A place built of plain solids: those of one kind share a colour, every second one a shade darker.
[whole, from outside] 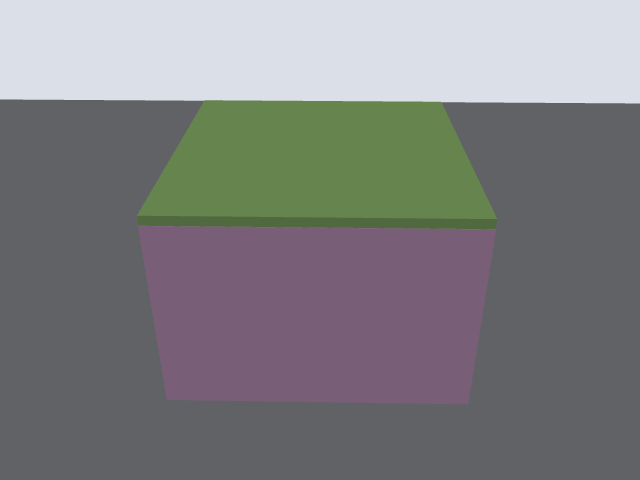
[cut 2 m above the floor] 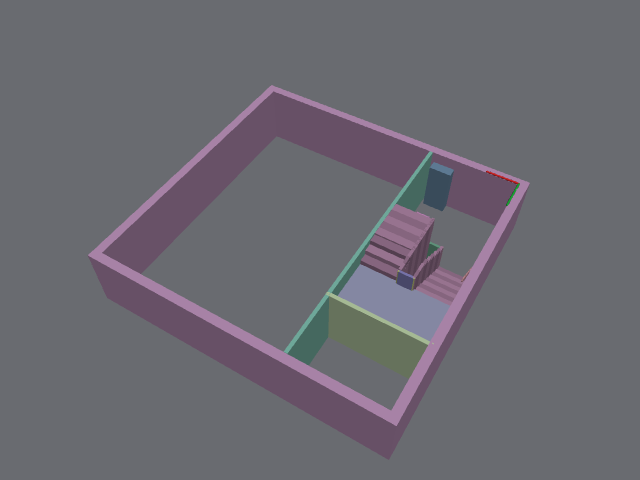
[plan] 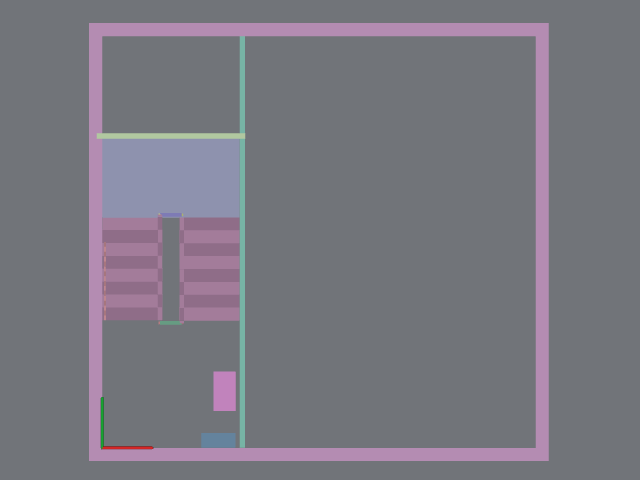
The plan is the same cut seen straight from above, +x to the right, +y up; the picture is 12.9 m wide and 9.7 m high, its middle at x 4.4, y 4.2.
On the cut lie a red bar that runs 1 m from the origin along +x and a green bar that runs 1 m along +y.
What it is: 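A small block of dwellings, 8.8 m wide and 8.3 m deep inside, its common dog-leg stair of 18 risers of 162 mm a storey on goings of 260 mm, 1.22 m wide flights and a well of 0.34 m; the dwelling on the first floor; a hall, a living room with a kitchen corner, a bedroom, the bathroom shut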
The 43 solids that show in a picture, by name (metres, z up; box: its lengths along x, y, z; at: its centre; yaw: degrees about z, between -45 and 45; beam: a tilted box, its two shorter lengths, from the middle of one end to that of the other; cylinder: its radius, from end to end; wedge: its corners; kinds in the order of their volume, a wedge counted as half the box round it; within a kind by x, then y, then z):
{
 "wall_1": {"box": [0.27, 8.85, 5.9], "at": [-0.13, 4.16, 2.9]},
 "wall_2": {"box": [9.29, 0.27, 5.9], "at": [4.38, -0.13, 2.9]},
 "wall_3": {"box": [9.29, 0.27, 5.9], "at": [4.38, 8.45, 2.9]},
 "wall_4": {"box": [0.27, 8.85, 5.9], "at": [8.89, 4.16, 2.9]},
 "roof_slab_1": {"box": [9.27, 8.83, 0.44], "at": [4.38, 4.16, 5.91]},
 "piece_1": {"box": [1.22, 0.27, 0.21], "at": [0.61, 2.71, 0.06]},
 "piece_2": {"box": [1.22, 0.27, 0.37], "at": [0.61, 2.97, 0.14]},
 "piece_3": {"box": [1.22, 0.27, 0.54], "at": [0.61, 3.23, 0.22]},
 "piece_4": {"box": [1.22, 0.27, 0.7], "at": [0.61, 3.49, 0.3]},
 "piece_5": {"box": [1.22, 0.27, 0.86], "at": [0.61, 3.75, 0.38]},
 "piece_6": {"box": [1.22, 0.27, 1.02], "at": [0.61, 4.01, 0.46]},
 "piece_7": {"box": [1.22, 0.27, 1.19], "at": [0.61, 4.27, 0.54]},
 "piece_8": {"box": [1.22, 0.27, 1.35], "at": [0.61, 4.53, 0.62]},
 "piece_9": {"box": [0.09, 0.26, 1.13], "at": [1.17, 2.71, 0.52]},
 "piece_10": {"box": [0.09, 0.26, 1.29], "at": [1.17, 2.97, 0.6]},
 "piece_11": {"box": [0.09, 0.26, 1.46], "at": [1.17, 3.23, 0.68]},
 "piece_12": {"box": [0.09, 0.26, 1.62], "at": [1.17, 3.49, 0.76]},
 "piece_13": {"box": [0.09, 0.26, 1.78], "at": [1.17, 3.75, 0.84]},
 "piece_14": {"box": [0.09, 0.26, 1.94], "at": [1.17, 4.01, 0.92]},
 "piece_15": {"box": [0.09, 0.26, 2.11], "at": [1.17, 4.28, 1.0]},
 "piece_16": {"box": [0.09, 0.26, 2.27], "at": [1.17, 4.54, 1.08]},
 "piece_17": {"box": [0.09, 0.26, 2.22], "at": [1.61, 2.7, 2.57]},
 "piece_18": {"box": [0.09, 0.26, 2.06], "at": [1.61, 2.96, 2.49]},
 "piece_19": {"box": [0.09, 0.26, 1.89], "at": [1.61, 3.22, 2.41]},
 "piece_20": {"box": [0.09, 0.26, 1.73], "at": [1.61, 3.48, 2.33]},
 "piece_21": {"box": [0.09, 0.26, 1.41], "at": [1.61, 4.0, 2.17]},
 "piece_22": {"box": [0.09, 0.26, 1.24], "at": [1.61, 4.27, 2.08]},
 "piece_23": {"box": [0.09, 0.26, 1.08], "at": [1.61, 4.53, 2.0]},
 "piece_24": {"box": [1.22, 0.27, 2.81], "at": [2.17, 2.7, 1.36]},
 "piece_25": {"box": [1.22, 0.27, 2.65], "at": [2.17, 2.96, 1.27]},
 "piece_26": {"box": [1.22, 0.27, 2.49], "at": [2.17, 3.22, 1.19]},
 "piece_27": {"box": [1.22, 0.27, 2.32], "at": [2.17, 3.48, 1.11]},
 "piece_28": {"box": [1.22, 0.27, 2.16], "at": [2.17, 3.74, 1.03]},
 "piece_29": {"box": [1.22, 0.27, 2.0], "at": [2.17, 4.0, 0.95]},
 "piece_30": {"box": [1.22, 0.27, 1.84], "at": [2.17, 4.26, 0.87]},
 "piece_31": {"box": [1.22, 0.27, 1.67], "at": [2.17, 4.52, 0.79]},
 "half_1": {"box": [2.77, 1.59, 1.51], "at": [1.39, 5.45, 0.71]},
 "core_wall_low_1": {"box": [0.11, 8.32, 2.81], "at": [2.83, 4.16, 1.36]},
 "core_wall_back_1": {"box": [3.0, 0.11, 5.74], "at": [1.39, 6.3, 2.82]},
 "hung_more_letter_boxes_1": {"box": [0.7, 0.3, 1.69], "at": [2.35, 0.15, 0.79]},
 "ground_whole_1": {"box": [0.44, 0.08, 1.0], "at": [1.39, 2.53, 0.45]},
 "whole_1": {"box": [0.44, 0.08, 0.95], "at": [1.39, 4.71, 1.94]},
 "laid_doormat_1": {"box": [0.45, 0.8, 0.05], "at": [2.47, 1.14, -0.02]}
}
